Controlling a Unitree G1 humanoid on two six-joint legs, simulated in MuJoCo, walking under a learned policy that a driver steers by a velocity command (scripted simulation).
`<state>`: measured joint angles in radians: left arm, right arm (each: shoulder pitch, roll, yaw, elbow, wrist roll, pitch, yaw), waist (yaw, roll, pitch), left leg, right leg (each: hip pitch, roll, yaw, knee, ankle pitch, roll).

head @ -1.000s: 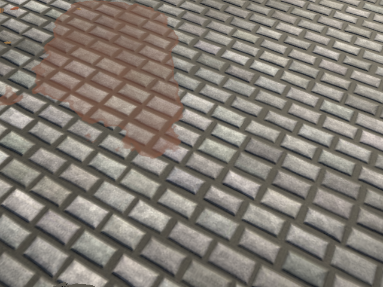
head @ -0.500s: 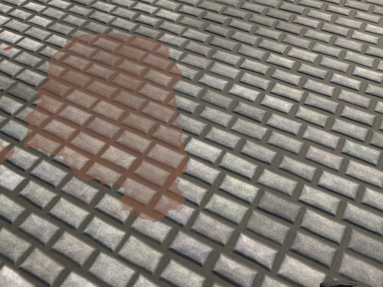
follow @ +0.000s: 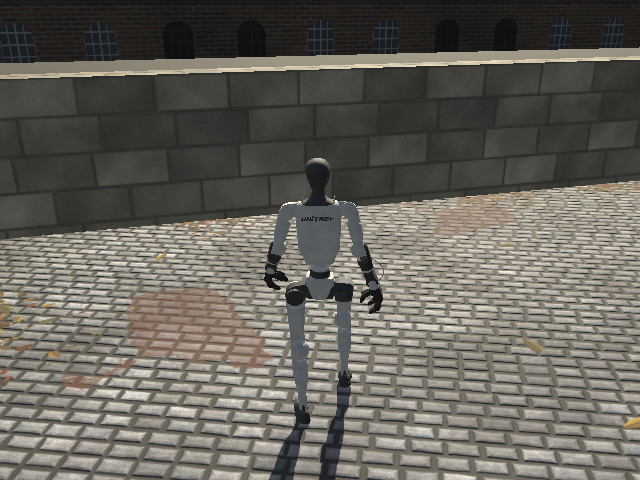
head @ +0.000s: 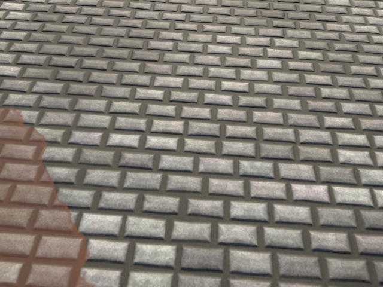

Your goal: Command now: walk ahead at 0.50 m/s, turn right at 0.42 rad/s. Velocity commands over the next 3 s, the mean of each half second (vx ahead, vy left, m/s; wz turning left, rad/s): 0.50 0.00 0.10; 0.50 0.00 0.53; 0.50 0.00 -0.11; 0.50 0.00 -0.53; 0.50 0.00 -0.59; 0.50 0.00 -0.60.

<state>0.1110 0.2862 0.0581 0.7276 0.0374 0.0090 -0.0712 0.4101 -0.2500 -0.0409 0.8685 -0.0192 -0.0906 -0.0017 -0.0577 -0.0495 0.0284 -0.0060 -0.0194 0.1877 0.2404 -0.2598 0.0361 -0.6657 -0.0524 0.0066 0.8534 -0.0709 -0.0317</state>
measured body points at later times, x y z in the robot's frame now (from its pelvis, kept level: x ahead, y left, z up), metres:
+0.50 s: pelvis +0.26 -0.04 +0.00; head +0.28 -0.04 +0.45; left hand +0.23 +0.22 -0.13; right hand +0.39 -0.28 -0.13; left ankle +0.37 +0.12 -0.68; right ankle +0.19 -0.11 -0.74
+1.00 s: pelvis +0.51 +0.05 +0.00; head +0.53 +0.08 +0.45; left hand +0.57 +0.35 -0.11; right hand +0.63 -0.20 -0.12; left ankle +0.46 +0.08 -0.74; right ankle +0.69 -0.08 -0.68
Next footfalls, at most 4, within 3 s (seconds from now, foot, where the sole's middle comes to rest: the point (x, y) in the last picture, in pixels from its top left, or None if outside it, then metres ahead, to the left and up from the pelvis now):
0.16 right None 0.23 -0.11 -0.78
0.68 left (157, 282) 0.50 0.09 -0.78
1.24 right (165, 193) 0.85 0.06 -0.78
1.78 left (107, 151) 1.07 0.31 -0.78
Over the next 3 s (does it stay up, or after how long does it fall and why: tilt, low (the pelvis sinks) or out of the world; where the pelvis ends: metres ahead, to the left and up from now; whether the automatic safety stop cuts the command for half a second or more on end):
stays up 1.57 0.08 0.00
